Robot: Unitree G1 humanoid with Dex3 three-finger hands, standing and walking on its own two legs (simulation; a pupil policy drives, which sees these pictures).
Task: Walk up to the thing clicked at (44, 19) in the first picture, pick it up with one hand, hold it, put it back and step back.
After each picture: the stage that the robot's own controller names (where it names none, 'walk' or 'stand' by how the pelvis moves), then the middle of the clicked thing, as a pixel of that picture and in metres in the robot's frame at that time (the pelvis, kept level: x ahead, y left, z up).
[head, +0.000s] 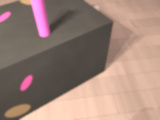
stand; (41, 17) +0.89 +0.27 -0.05
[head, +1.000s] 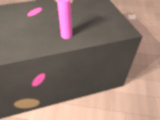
rise first; (65, 18) +0.86 +0.16 -0.04
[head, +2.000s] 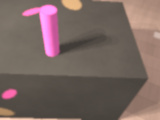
rise first; (50, 33) +0.63 +0.19 -0.01
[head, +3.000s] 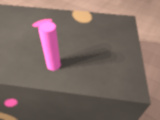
stand; (50, 48) +0.59 +0.19 -0.04
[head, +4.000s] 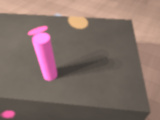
stand; (46, 58) +0.54 +0.19 -0.05
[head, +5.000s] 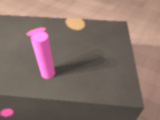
stand; (44, 57) +0.57 +0.21 -0.05
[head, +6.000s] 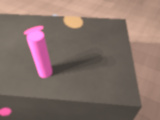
stand; (41, 56) +0.57 +0.23 -0.05
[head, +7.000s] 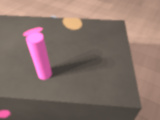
stand; (40, 58) +0.56 +0.23 -0.05
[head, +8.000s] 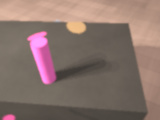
rise first; (44, 62) +0.54 +0.23 -0.05
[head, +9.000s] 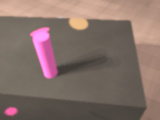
go down; (46, 56) +0.57 +0.23 -0.05
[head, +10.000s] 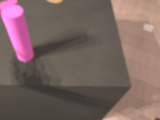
go down; (20, 36) +0.58 +0.22 -0.02
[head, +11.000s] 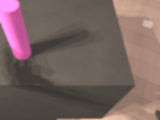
go down; (16, 33) +0.56 +0.22 +0.01
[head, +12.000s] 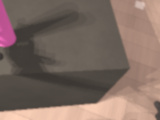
close in; out of the picture +0.58 +0.23 +0.04
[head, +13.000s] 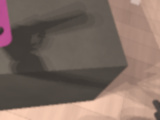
close; out of the picture +0.56 +0.20 +0.06
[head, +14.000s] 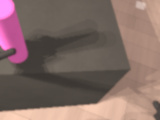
lift; (10, 36) +0.49 +0.18 +0.05
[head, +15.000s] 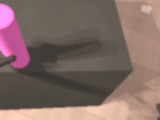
lift; (11, 43) +0.47 +0.19 +0.05
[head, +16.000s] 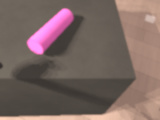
lift; (52, 29) +0.62 +0.09 -0.04
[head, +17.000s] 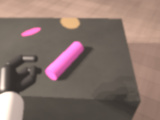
stand; (65, 59) +0.63 +0.11 -0.11
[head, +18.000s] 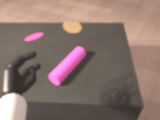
stand; (68, 64) +0.62 +0.10 -0.13
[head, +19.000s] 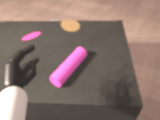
stand; (69, 65) +0.60 +0.09 -0.13
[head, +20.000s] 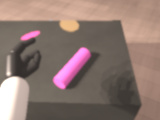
stand; (73, 67) +0.59 +0.07 -0.13
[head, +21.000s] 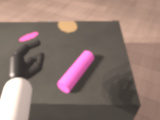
stand; (77, 70) +0.57 +0.04 -0.13
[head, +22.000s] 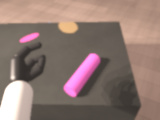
stand; (83, 73) +0.55 +0.01 -0.13
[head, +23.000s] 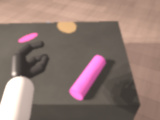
stand; (88, 76) +0.53 -0.02 -0.13
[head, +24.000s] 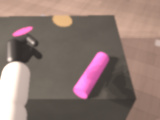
crouch; (92, 73) +0.52 -0.05 -0.13
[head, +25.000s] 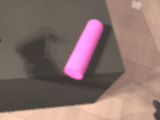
lower; (85, 47) +0.51 -0.08 -0.07
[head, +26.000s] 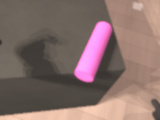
lower; (94, 49) +0.49 -0.12 -0.05
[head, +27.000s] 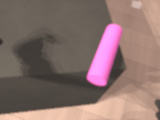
lower; (106, 52) +0.47 -0.16 -0.05
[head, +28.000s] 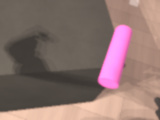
lower; (116, 54) +0.45 -0.20 -0.04
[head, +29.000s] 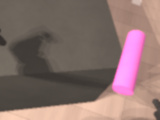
loosen; (130, 60) +0.41 -0.24 -0.04
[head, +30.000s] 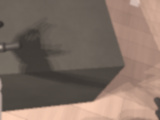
open; out of the picture +0.14 -0.57 -0.56
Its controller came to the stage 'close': yes
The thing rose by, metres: 0.00
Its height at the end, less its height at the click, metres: -0.69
